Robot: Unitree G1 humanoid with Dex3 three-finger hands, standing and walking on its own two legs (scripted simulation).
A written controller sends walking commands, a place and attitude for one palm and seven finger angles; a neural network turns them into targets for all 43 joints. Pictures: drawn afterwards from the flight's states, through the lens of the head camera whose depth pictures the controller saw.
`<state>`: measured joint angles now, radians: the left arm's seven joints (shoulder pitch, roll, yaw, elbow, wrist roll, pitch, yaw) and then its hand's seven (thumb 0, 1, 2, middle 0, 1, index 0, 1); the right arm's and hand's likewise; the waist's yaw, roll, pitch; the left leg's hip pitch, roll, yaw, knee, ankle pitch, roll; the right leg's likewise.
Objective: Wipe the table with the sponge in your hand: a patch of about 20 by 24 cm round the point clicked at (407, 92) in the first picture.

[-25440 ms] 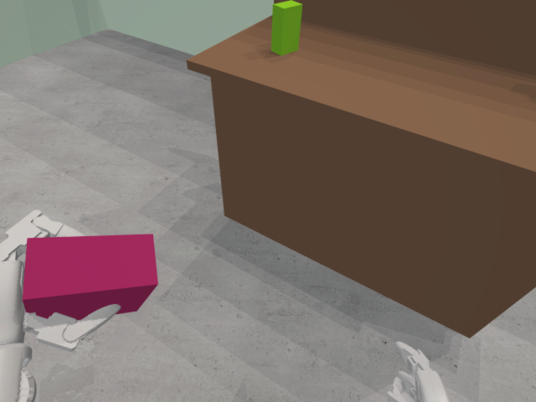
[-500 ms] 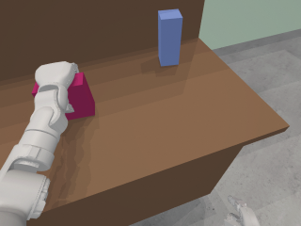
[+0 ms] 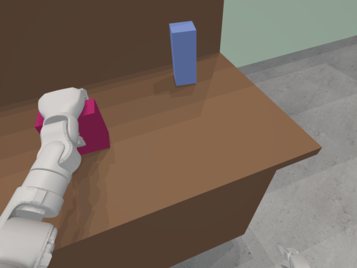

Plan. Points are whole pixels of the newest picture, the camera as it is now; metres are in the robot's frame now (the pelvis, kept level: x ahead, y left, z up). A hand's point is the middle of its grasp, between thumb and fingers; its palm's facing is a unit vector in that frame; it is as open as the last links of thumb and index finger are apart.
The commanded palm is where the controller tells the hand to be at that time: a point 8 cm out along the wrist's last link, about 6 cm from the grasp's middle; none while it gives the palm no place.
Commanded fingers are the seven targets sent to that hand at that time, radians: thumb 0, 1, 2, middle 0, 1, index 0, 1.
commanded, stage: wipe back along the middle lane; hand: left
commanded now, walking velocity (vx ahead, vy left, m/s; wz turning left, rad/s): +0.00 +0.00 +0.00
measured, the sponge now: (79, 135) +0.39 +0.28 +0.09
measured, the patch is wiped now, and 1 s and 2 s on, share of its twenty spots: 0.70 0.80 0.85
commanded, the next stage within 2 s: slide across to the third lane in 1.30 s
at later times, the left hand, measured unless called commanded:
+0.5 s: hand (75, 135) +0.35 +0.26 +0.14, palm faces +0.05 -0.01 -1.00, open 10.2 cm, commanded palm +0.31 +0.24 +0.16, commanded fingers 0.00 0.10 1.30 -1.20 -1.60 -1.20 -1.60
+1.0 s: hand (75, 147) +0.32 +0.24 +0.14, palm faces +0.12 -0.05 -0.99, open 10.2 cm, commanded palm +0.27 +0.23 +0.17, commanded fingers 0.00 0.10 1.30 -1.20 -1.60 -1.20 -1.60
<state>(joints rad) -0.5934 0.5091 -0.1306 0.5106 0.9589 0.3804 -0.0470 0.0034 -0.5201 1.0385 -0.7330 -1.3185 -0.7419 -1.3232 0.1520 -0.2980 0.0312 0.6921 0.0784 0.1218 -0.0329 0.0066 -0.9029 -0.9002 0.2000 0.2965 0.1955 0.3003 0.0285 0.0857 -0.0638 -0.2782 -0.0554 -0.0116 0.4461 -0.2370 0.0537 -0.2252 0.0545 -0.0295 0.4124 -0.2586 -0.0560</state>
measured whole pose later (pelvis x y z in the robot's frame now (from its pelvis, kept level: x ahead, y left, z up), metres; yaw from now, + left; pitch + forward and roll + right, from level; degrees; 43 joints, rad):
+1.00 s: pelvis -0.01 +0.00 +0.00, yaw -2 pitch +1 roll +0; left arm -0.25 0.46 -0.20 0.01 0.95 0.61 -0.04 0.01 -0.48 1.02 -0.70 -1.34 -0.71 -1.34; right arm 0.00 -0.28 0.07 0.63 0.10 0.14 -0.01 0.01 -0.90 -0.90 0.20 0.30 0.19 0.30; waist 0.08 0.11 -0.07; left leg -0.23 -0.05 0.02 0.47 -0.25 0.05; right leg -0.20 0.06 0.00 0.46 -0.28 -0.06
